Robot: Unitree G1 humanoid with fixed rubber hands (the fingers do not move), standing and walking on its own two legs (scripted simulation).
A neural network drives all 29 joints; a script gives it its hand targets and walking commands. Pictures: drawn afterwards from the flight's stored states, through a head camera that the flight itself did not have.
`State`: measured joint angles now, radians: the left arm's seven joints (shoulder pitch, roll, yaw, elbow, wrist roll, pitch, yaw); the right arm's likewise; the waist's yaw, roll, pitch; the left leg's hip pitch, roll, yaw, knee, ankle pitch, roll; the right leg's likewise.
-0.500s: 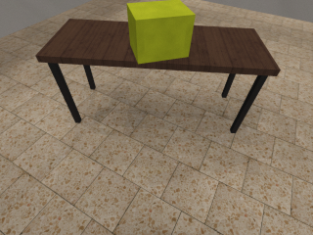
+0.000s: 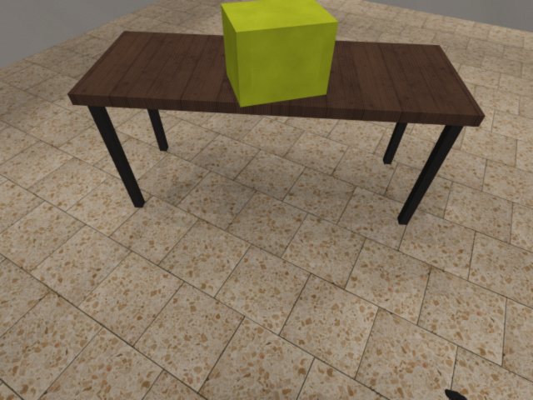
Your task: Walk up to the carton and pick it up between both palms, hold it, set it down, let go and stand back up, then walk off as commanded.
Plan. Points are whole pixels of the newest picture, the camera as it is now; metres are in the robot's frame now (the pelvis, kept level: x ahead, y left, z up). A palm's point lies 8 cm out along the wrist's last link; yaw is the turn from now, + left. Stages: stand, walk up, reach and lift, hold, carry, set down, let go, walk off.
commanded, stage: stand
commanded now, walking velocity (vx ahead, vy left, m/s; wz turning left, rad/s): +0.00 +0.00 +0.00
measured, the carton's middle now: (275, 51) +1.14 +0.00 -0.01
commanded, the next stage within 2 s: none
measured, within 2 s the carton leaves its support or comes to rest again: neither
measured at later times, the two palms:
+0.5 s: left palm out of the picture +0.08 +0.29 -0.12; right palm out of the picture +0.09 -0.30 -0.12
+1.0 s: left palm out of the picture +0.10 +0.28 -0.12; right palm out of the picture +0.10 -0.31 -0.11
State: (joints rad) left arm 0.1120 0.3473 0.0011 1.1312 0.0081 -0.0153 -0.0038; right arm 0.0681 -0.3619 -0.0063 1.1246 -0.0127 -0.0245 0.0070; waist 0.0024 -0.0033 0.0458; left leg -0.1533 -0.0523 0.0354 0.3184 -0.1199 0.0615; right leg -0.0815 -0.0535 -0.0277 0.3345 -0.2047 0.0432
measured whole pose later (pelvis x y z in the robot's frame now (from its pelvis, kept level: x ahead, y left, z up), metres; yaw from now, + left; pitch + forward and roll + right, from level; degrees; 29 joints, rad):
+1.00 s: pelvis +0.02 -0.01 +0.00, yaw -1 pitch -3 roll +0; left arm 0.10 0.34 0.00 1.12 0.01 -0.01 0.00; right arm 0.07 -0.36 0.00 1.14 -0.01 -0.03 0.00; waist 0.00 0.00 0.05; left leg -0.12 -0.04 0.04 0.32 -0.15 0.05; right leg -0.05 -0.04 -0.02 0.32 -0.22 0.03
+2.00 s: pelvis +0.02 -0.01 +0.00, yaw -1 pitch -3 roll +0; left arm 0.11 0.34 0.00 1.10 0.01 -0.01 0.00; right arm 0.09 -0.36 0.00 1.13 -0.01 -0.02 -0.01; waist 0.00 -0.01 0.05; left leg -0.11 -0.04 0.04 0.32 -0.16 0.04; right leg -0.03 -0.04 -0.01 0.31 -0.23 0.03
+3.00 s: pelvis +0.03 -0.01 +0.00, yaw -1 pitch -3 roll +0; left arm 0.11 0.34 0.01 1.10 0.01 -0.01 0.01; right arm 0.08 -0.37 -0.01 1.12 -0.01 -0.02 -0.01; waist 0.00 0.00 0.06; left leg -0.10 -0.03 0.04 0.32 -0.17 0.03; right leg -0.02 -0.03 -0.01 0.31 -0.23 0.03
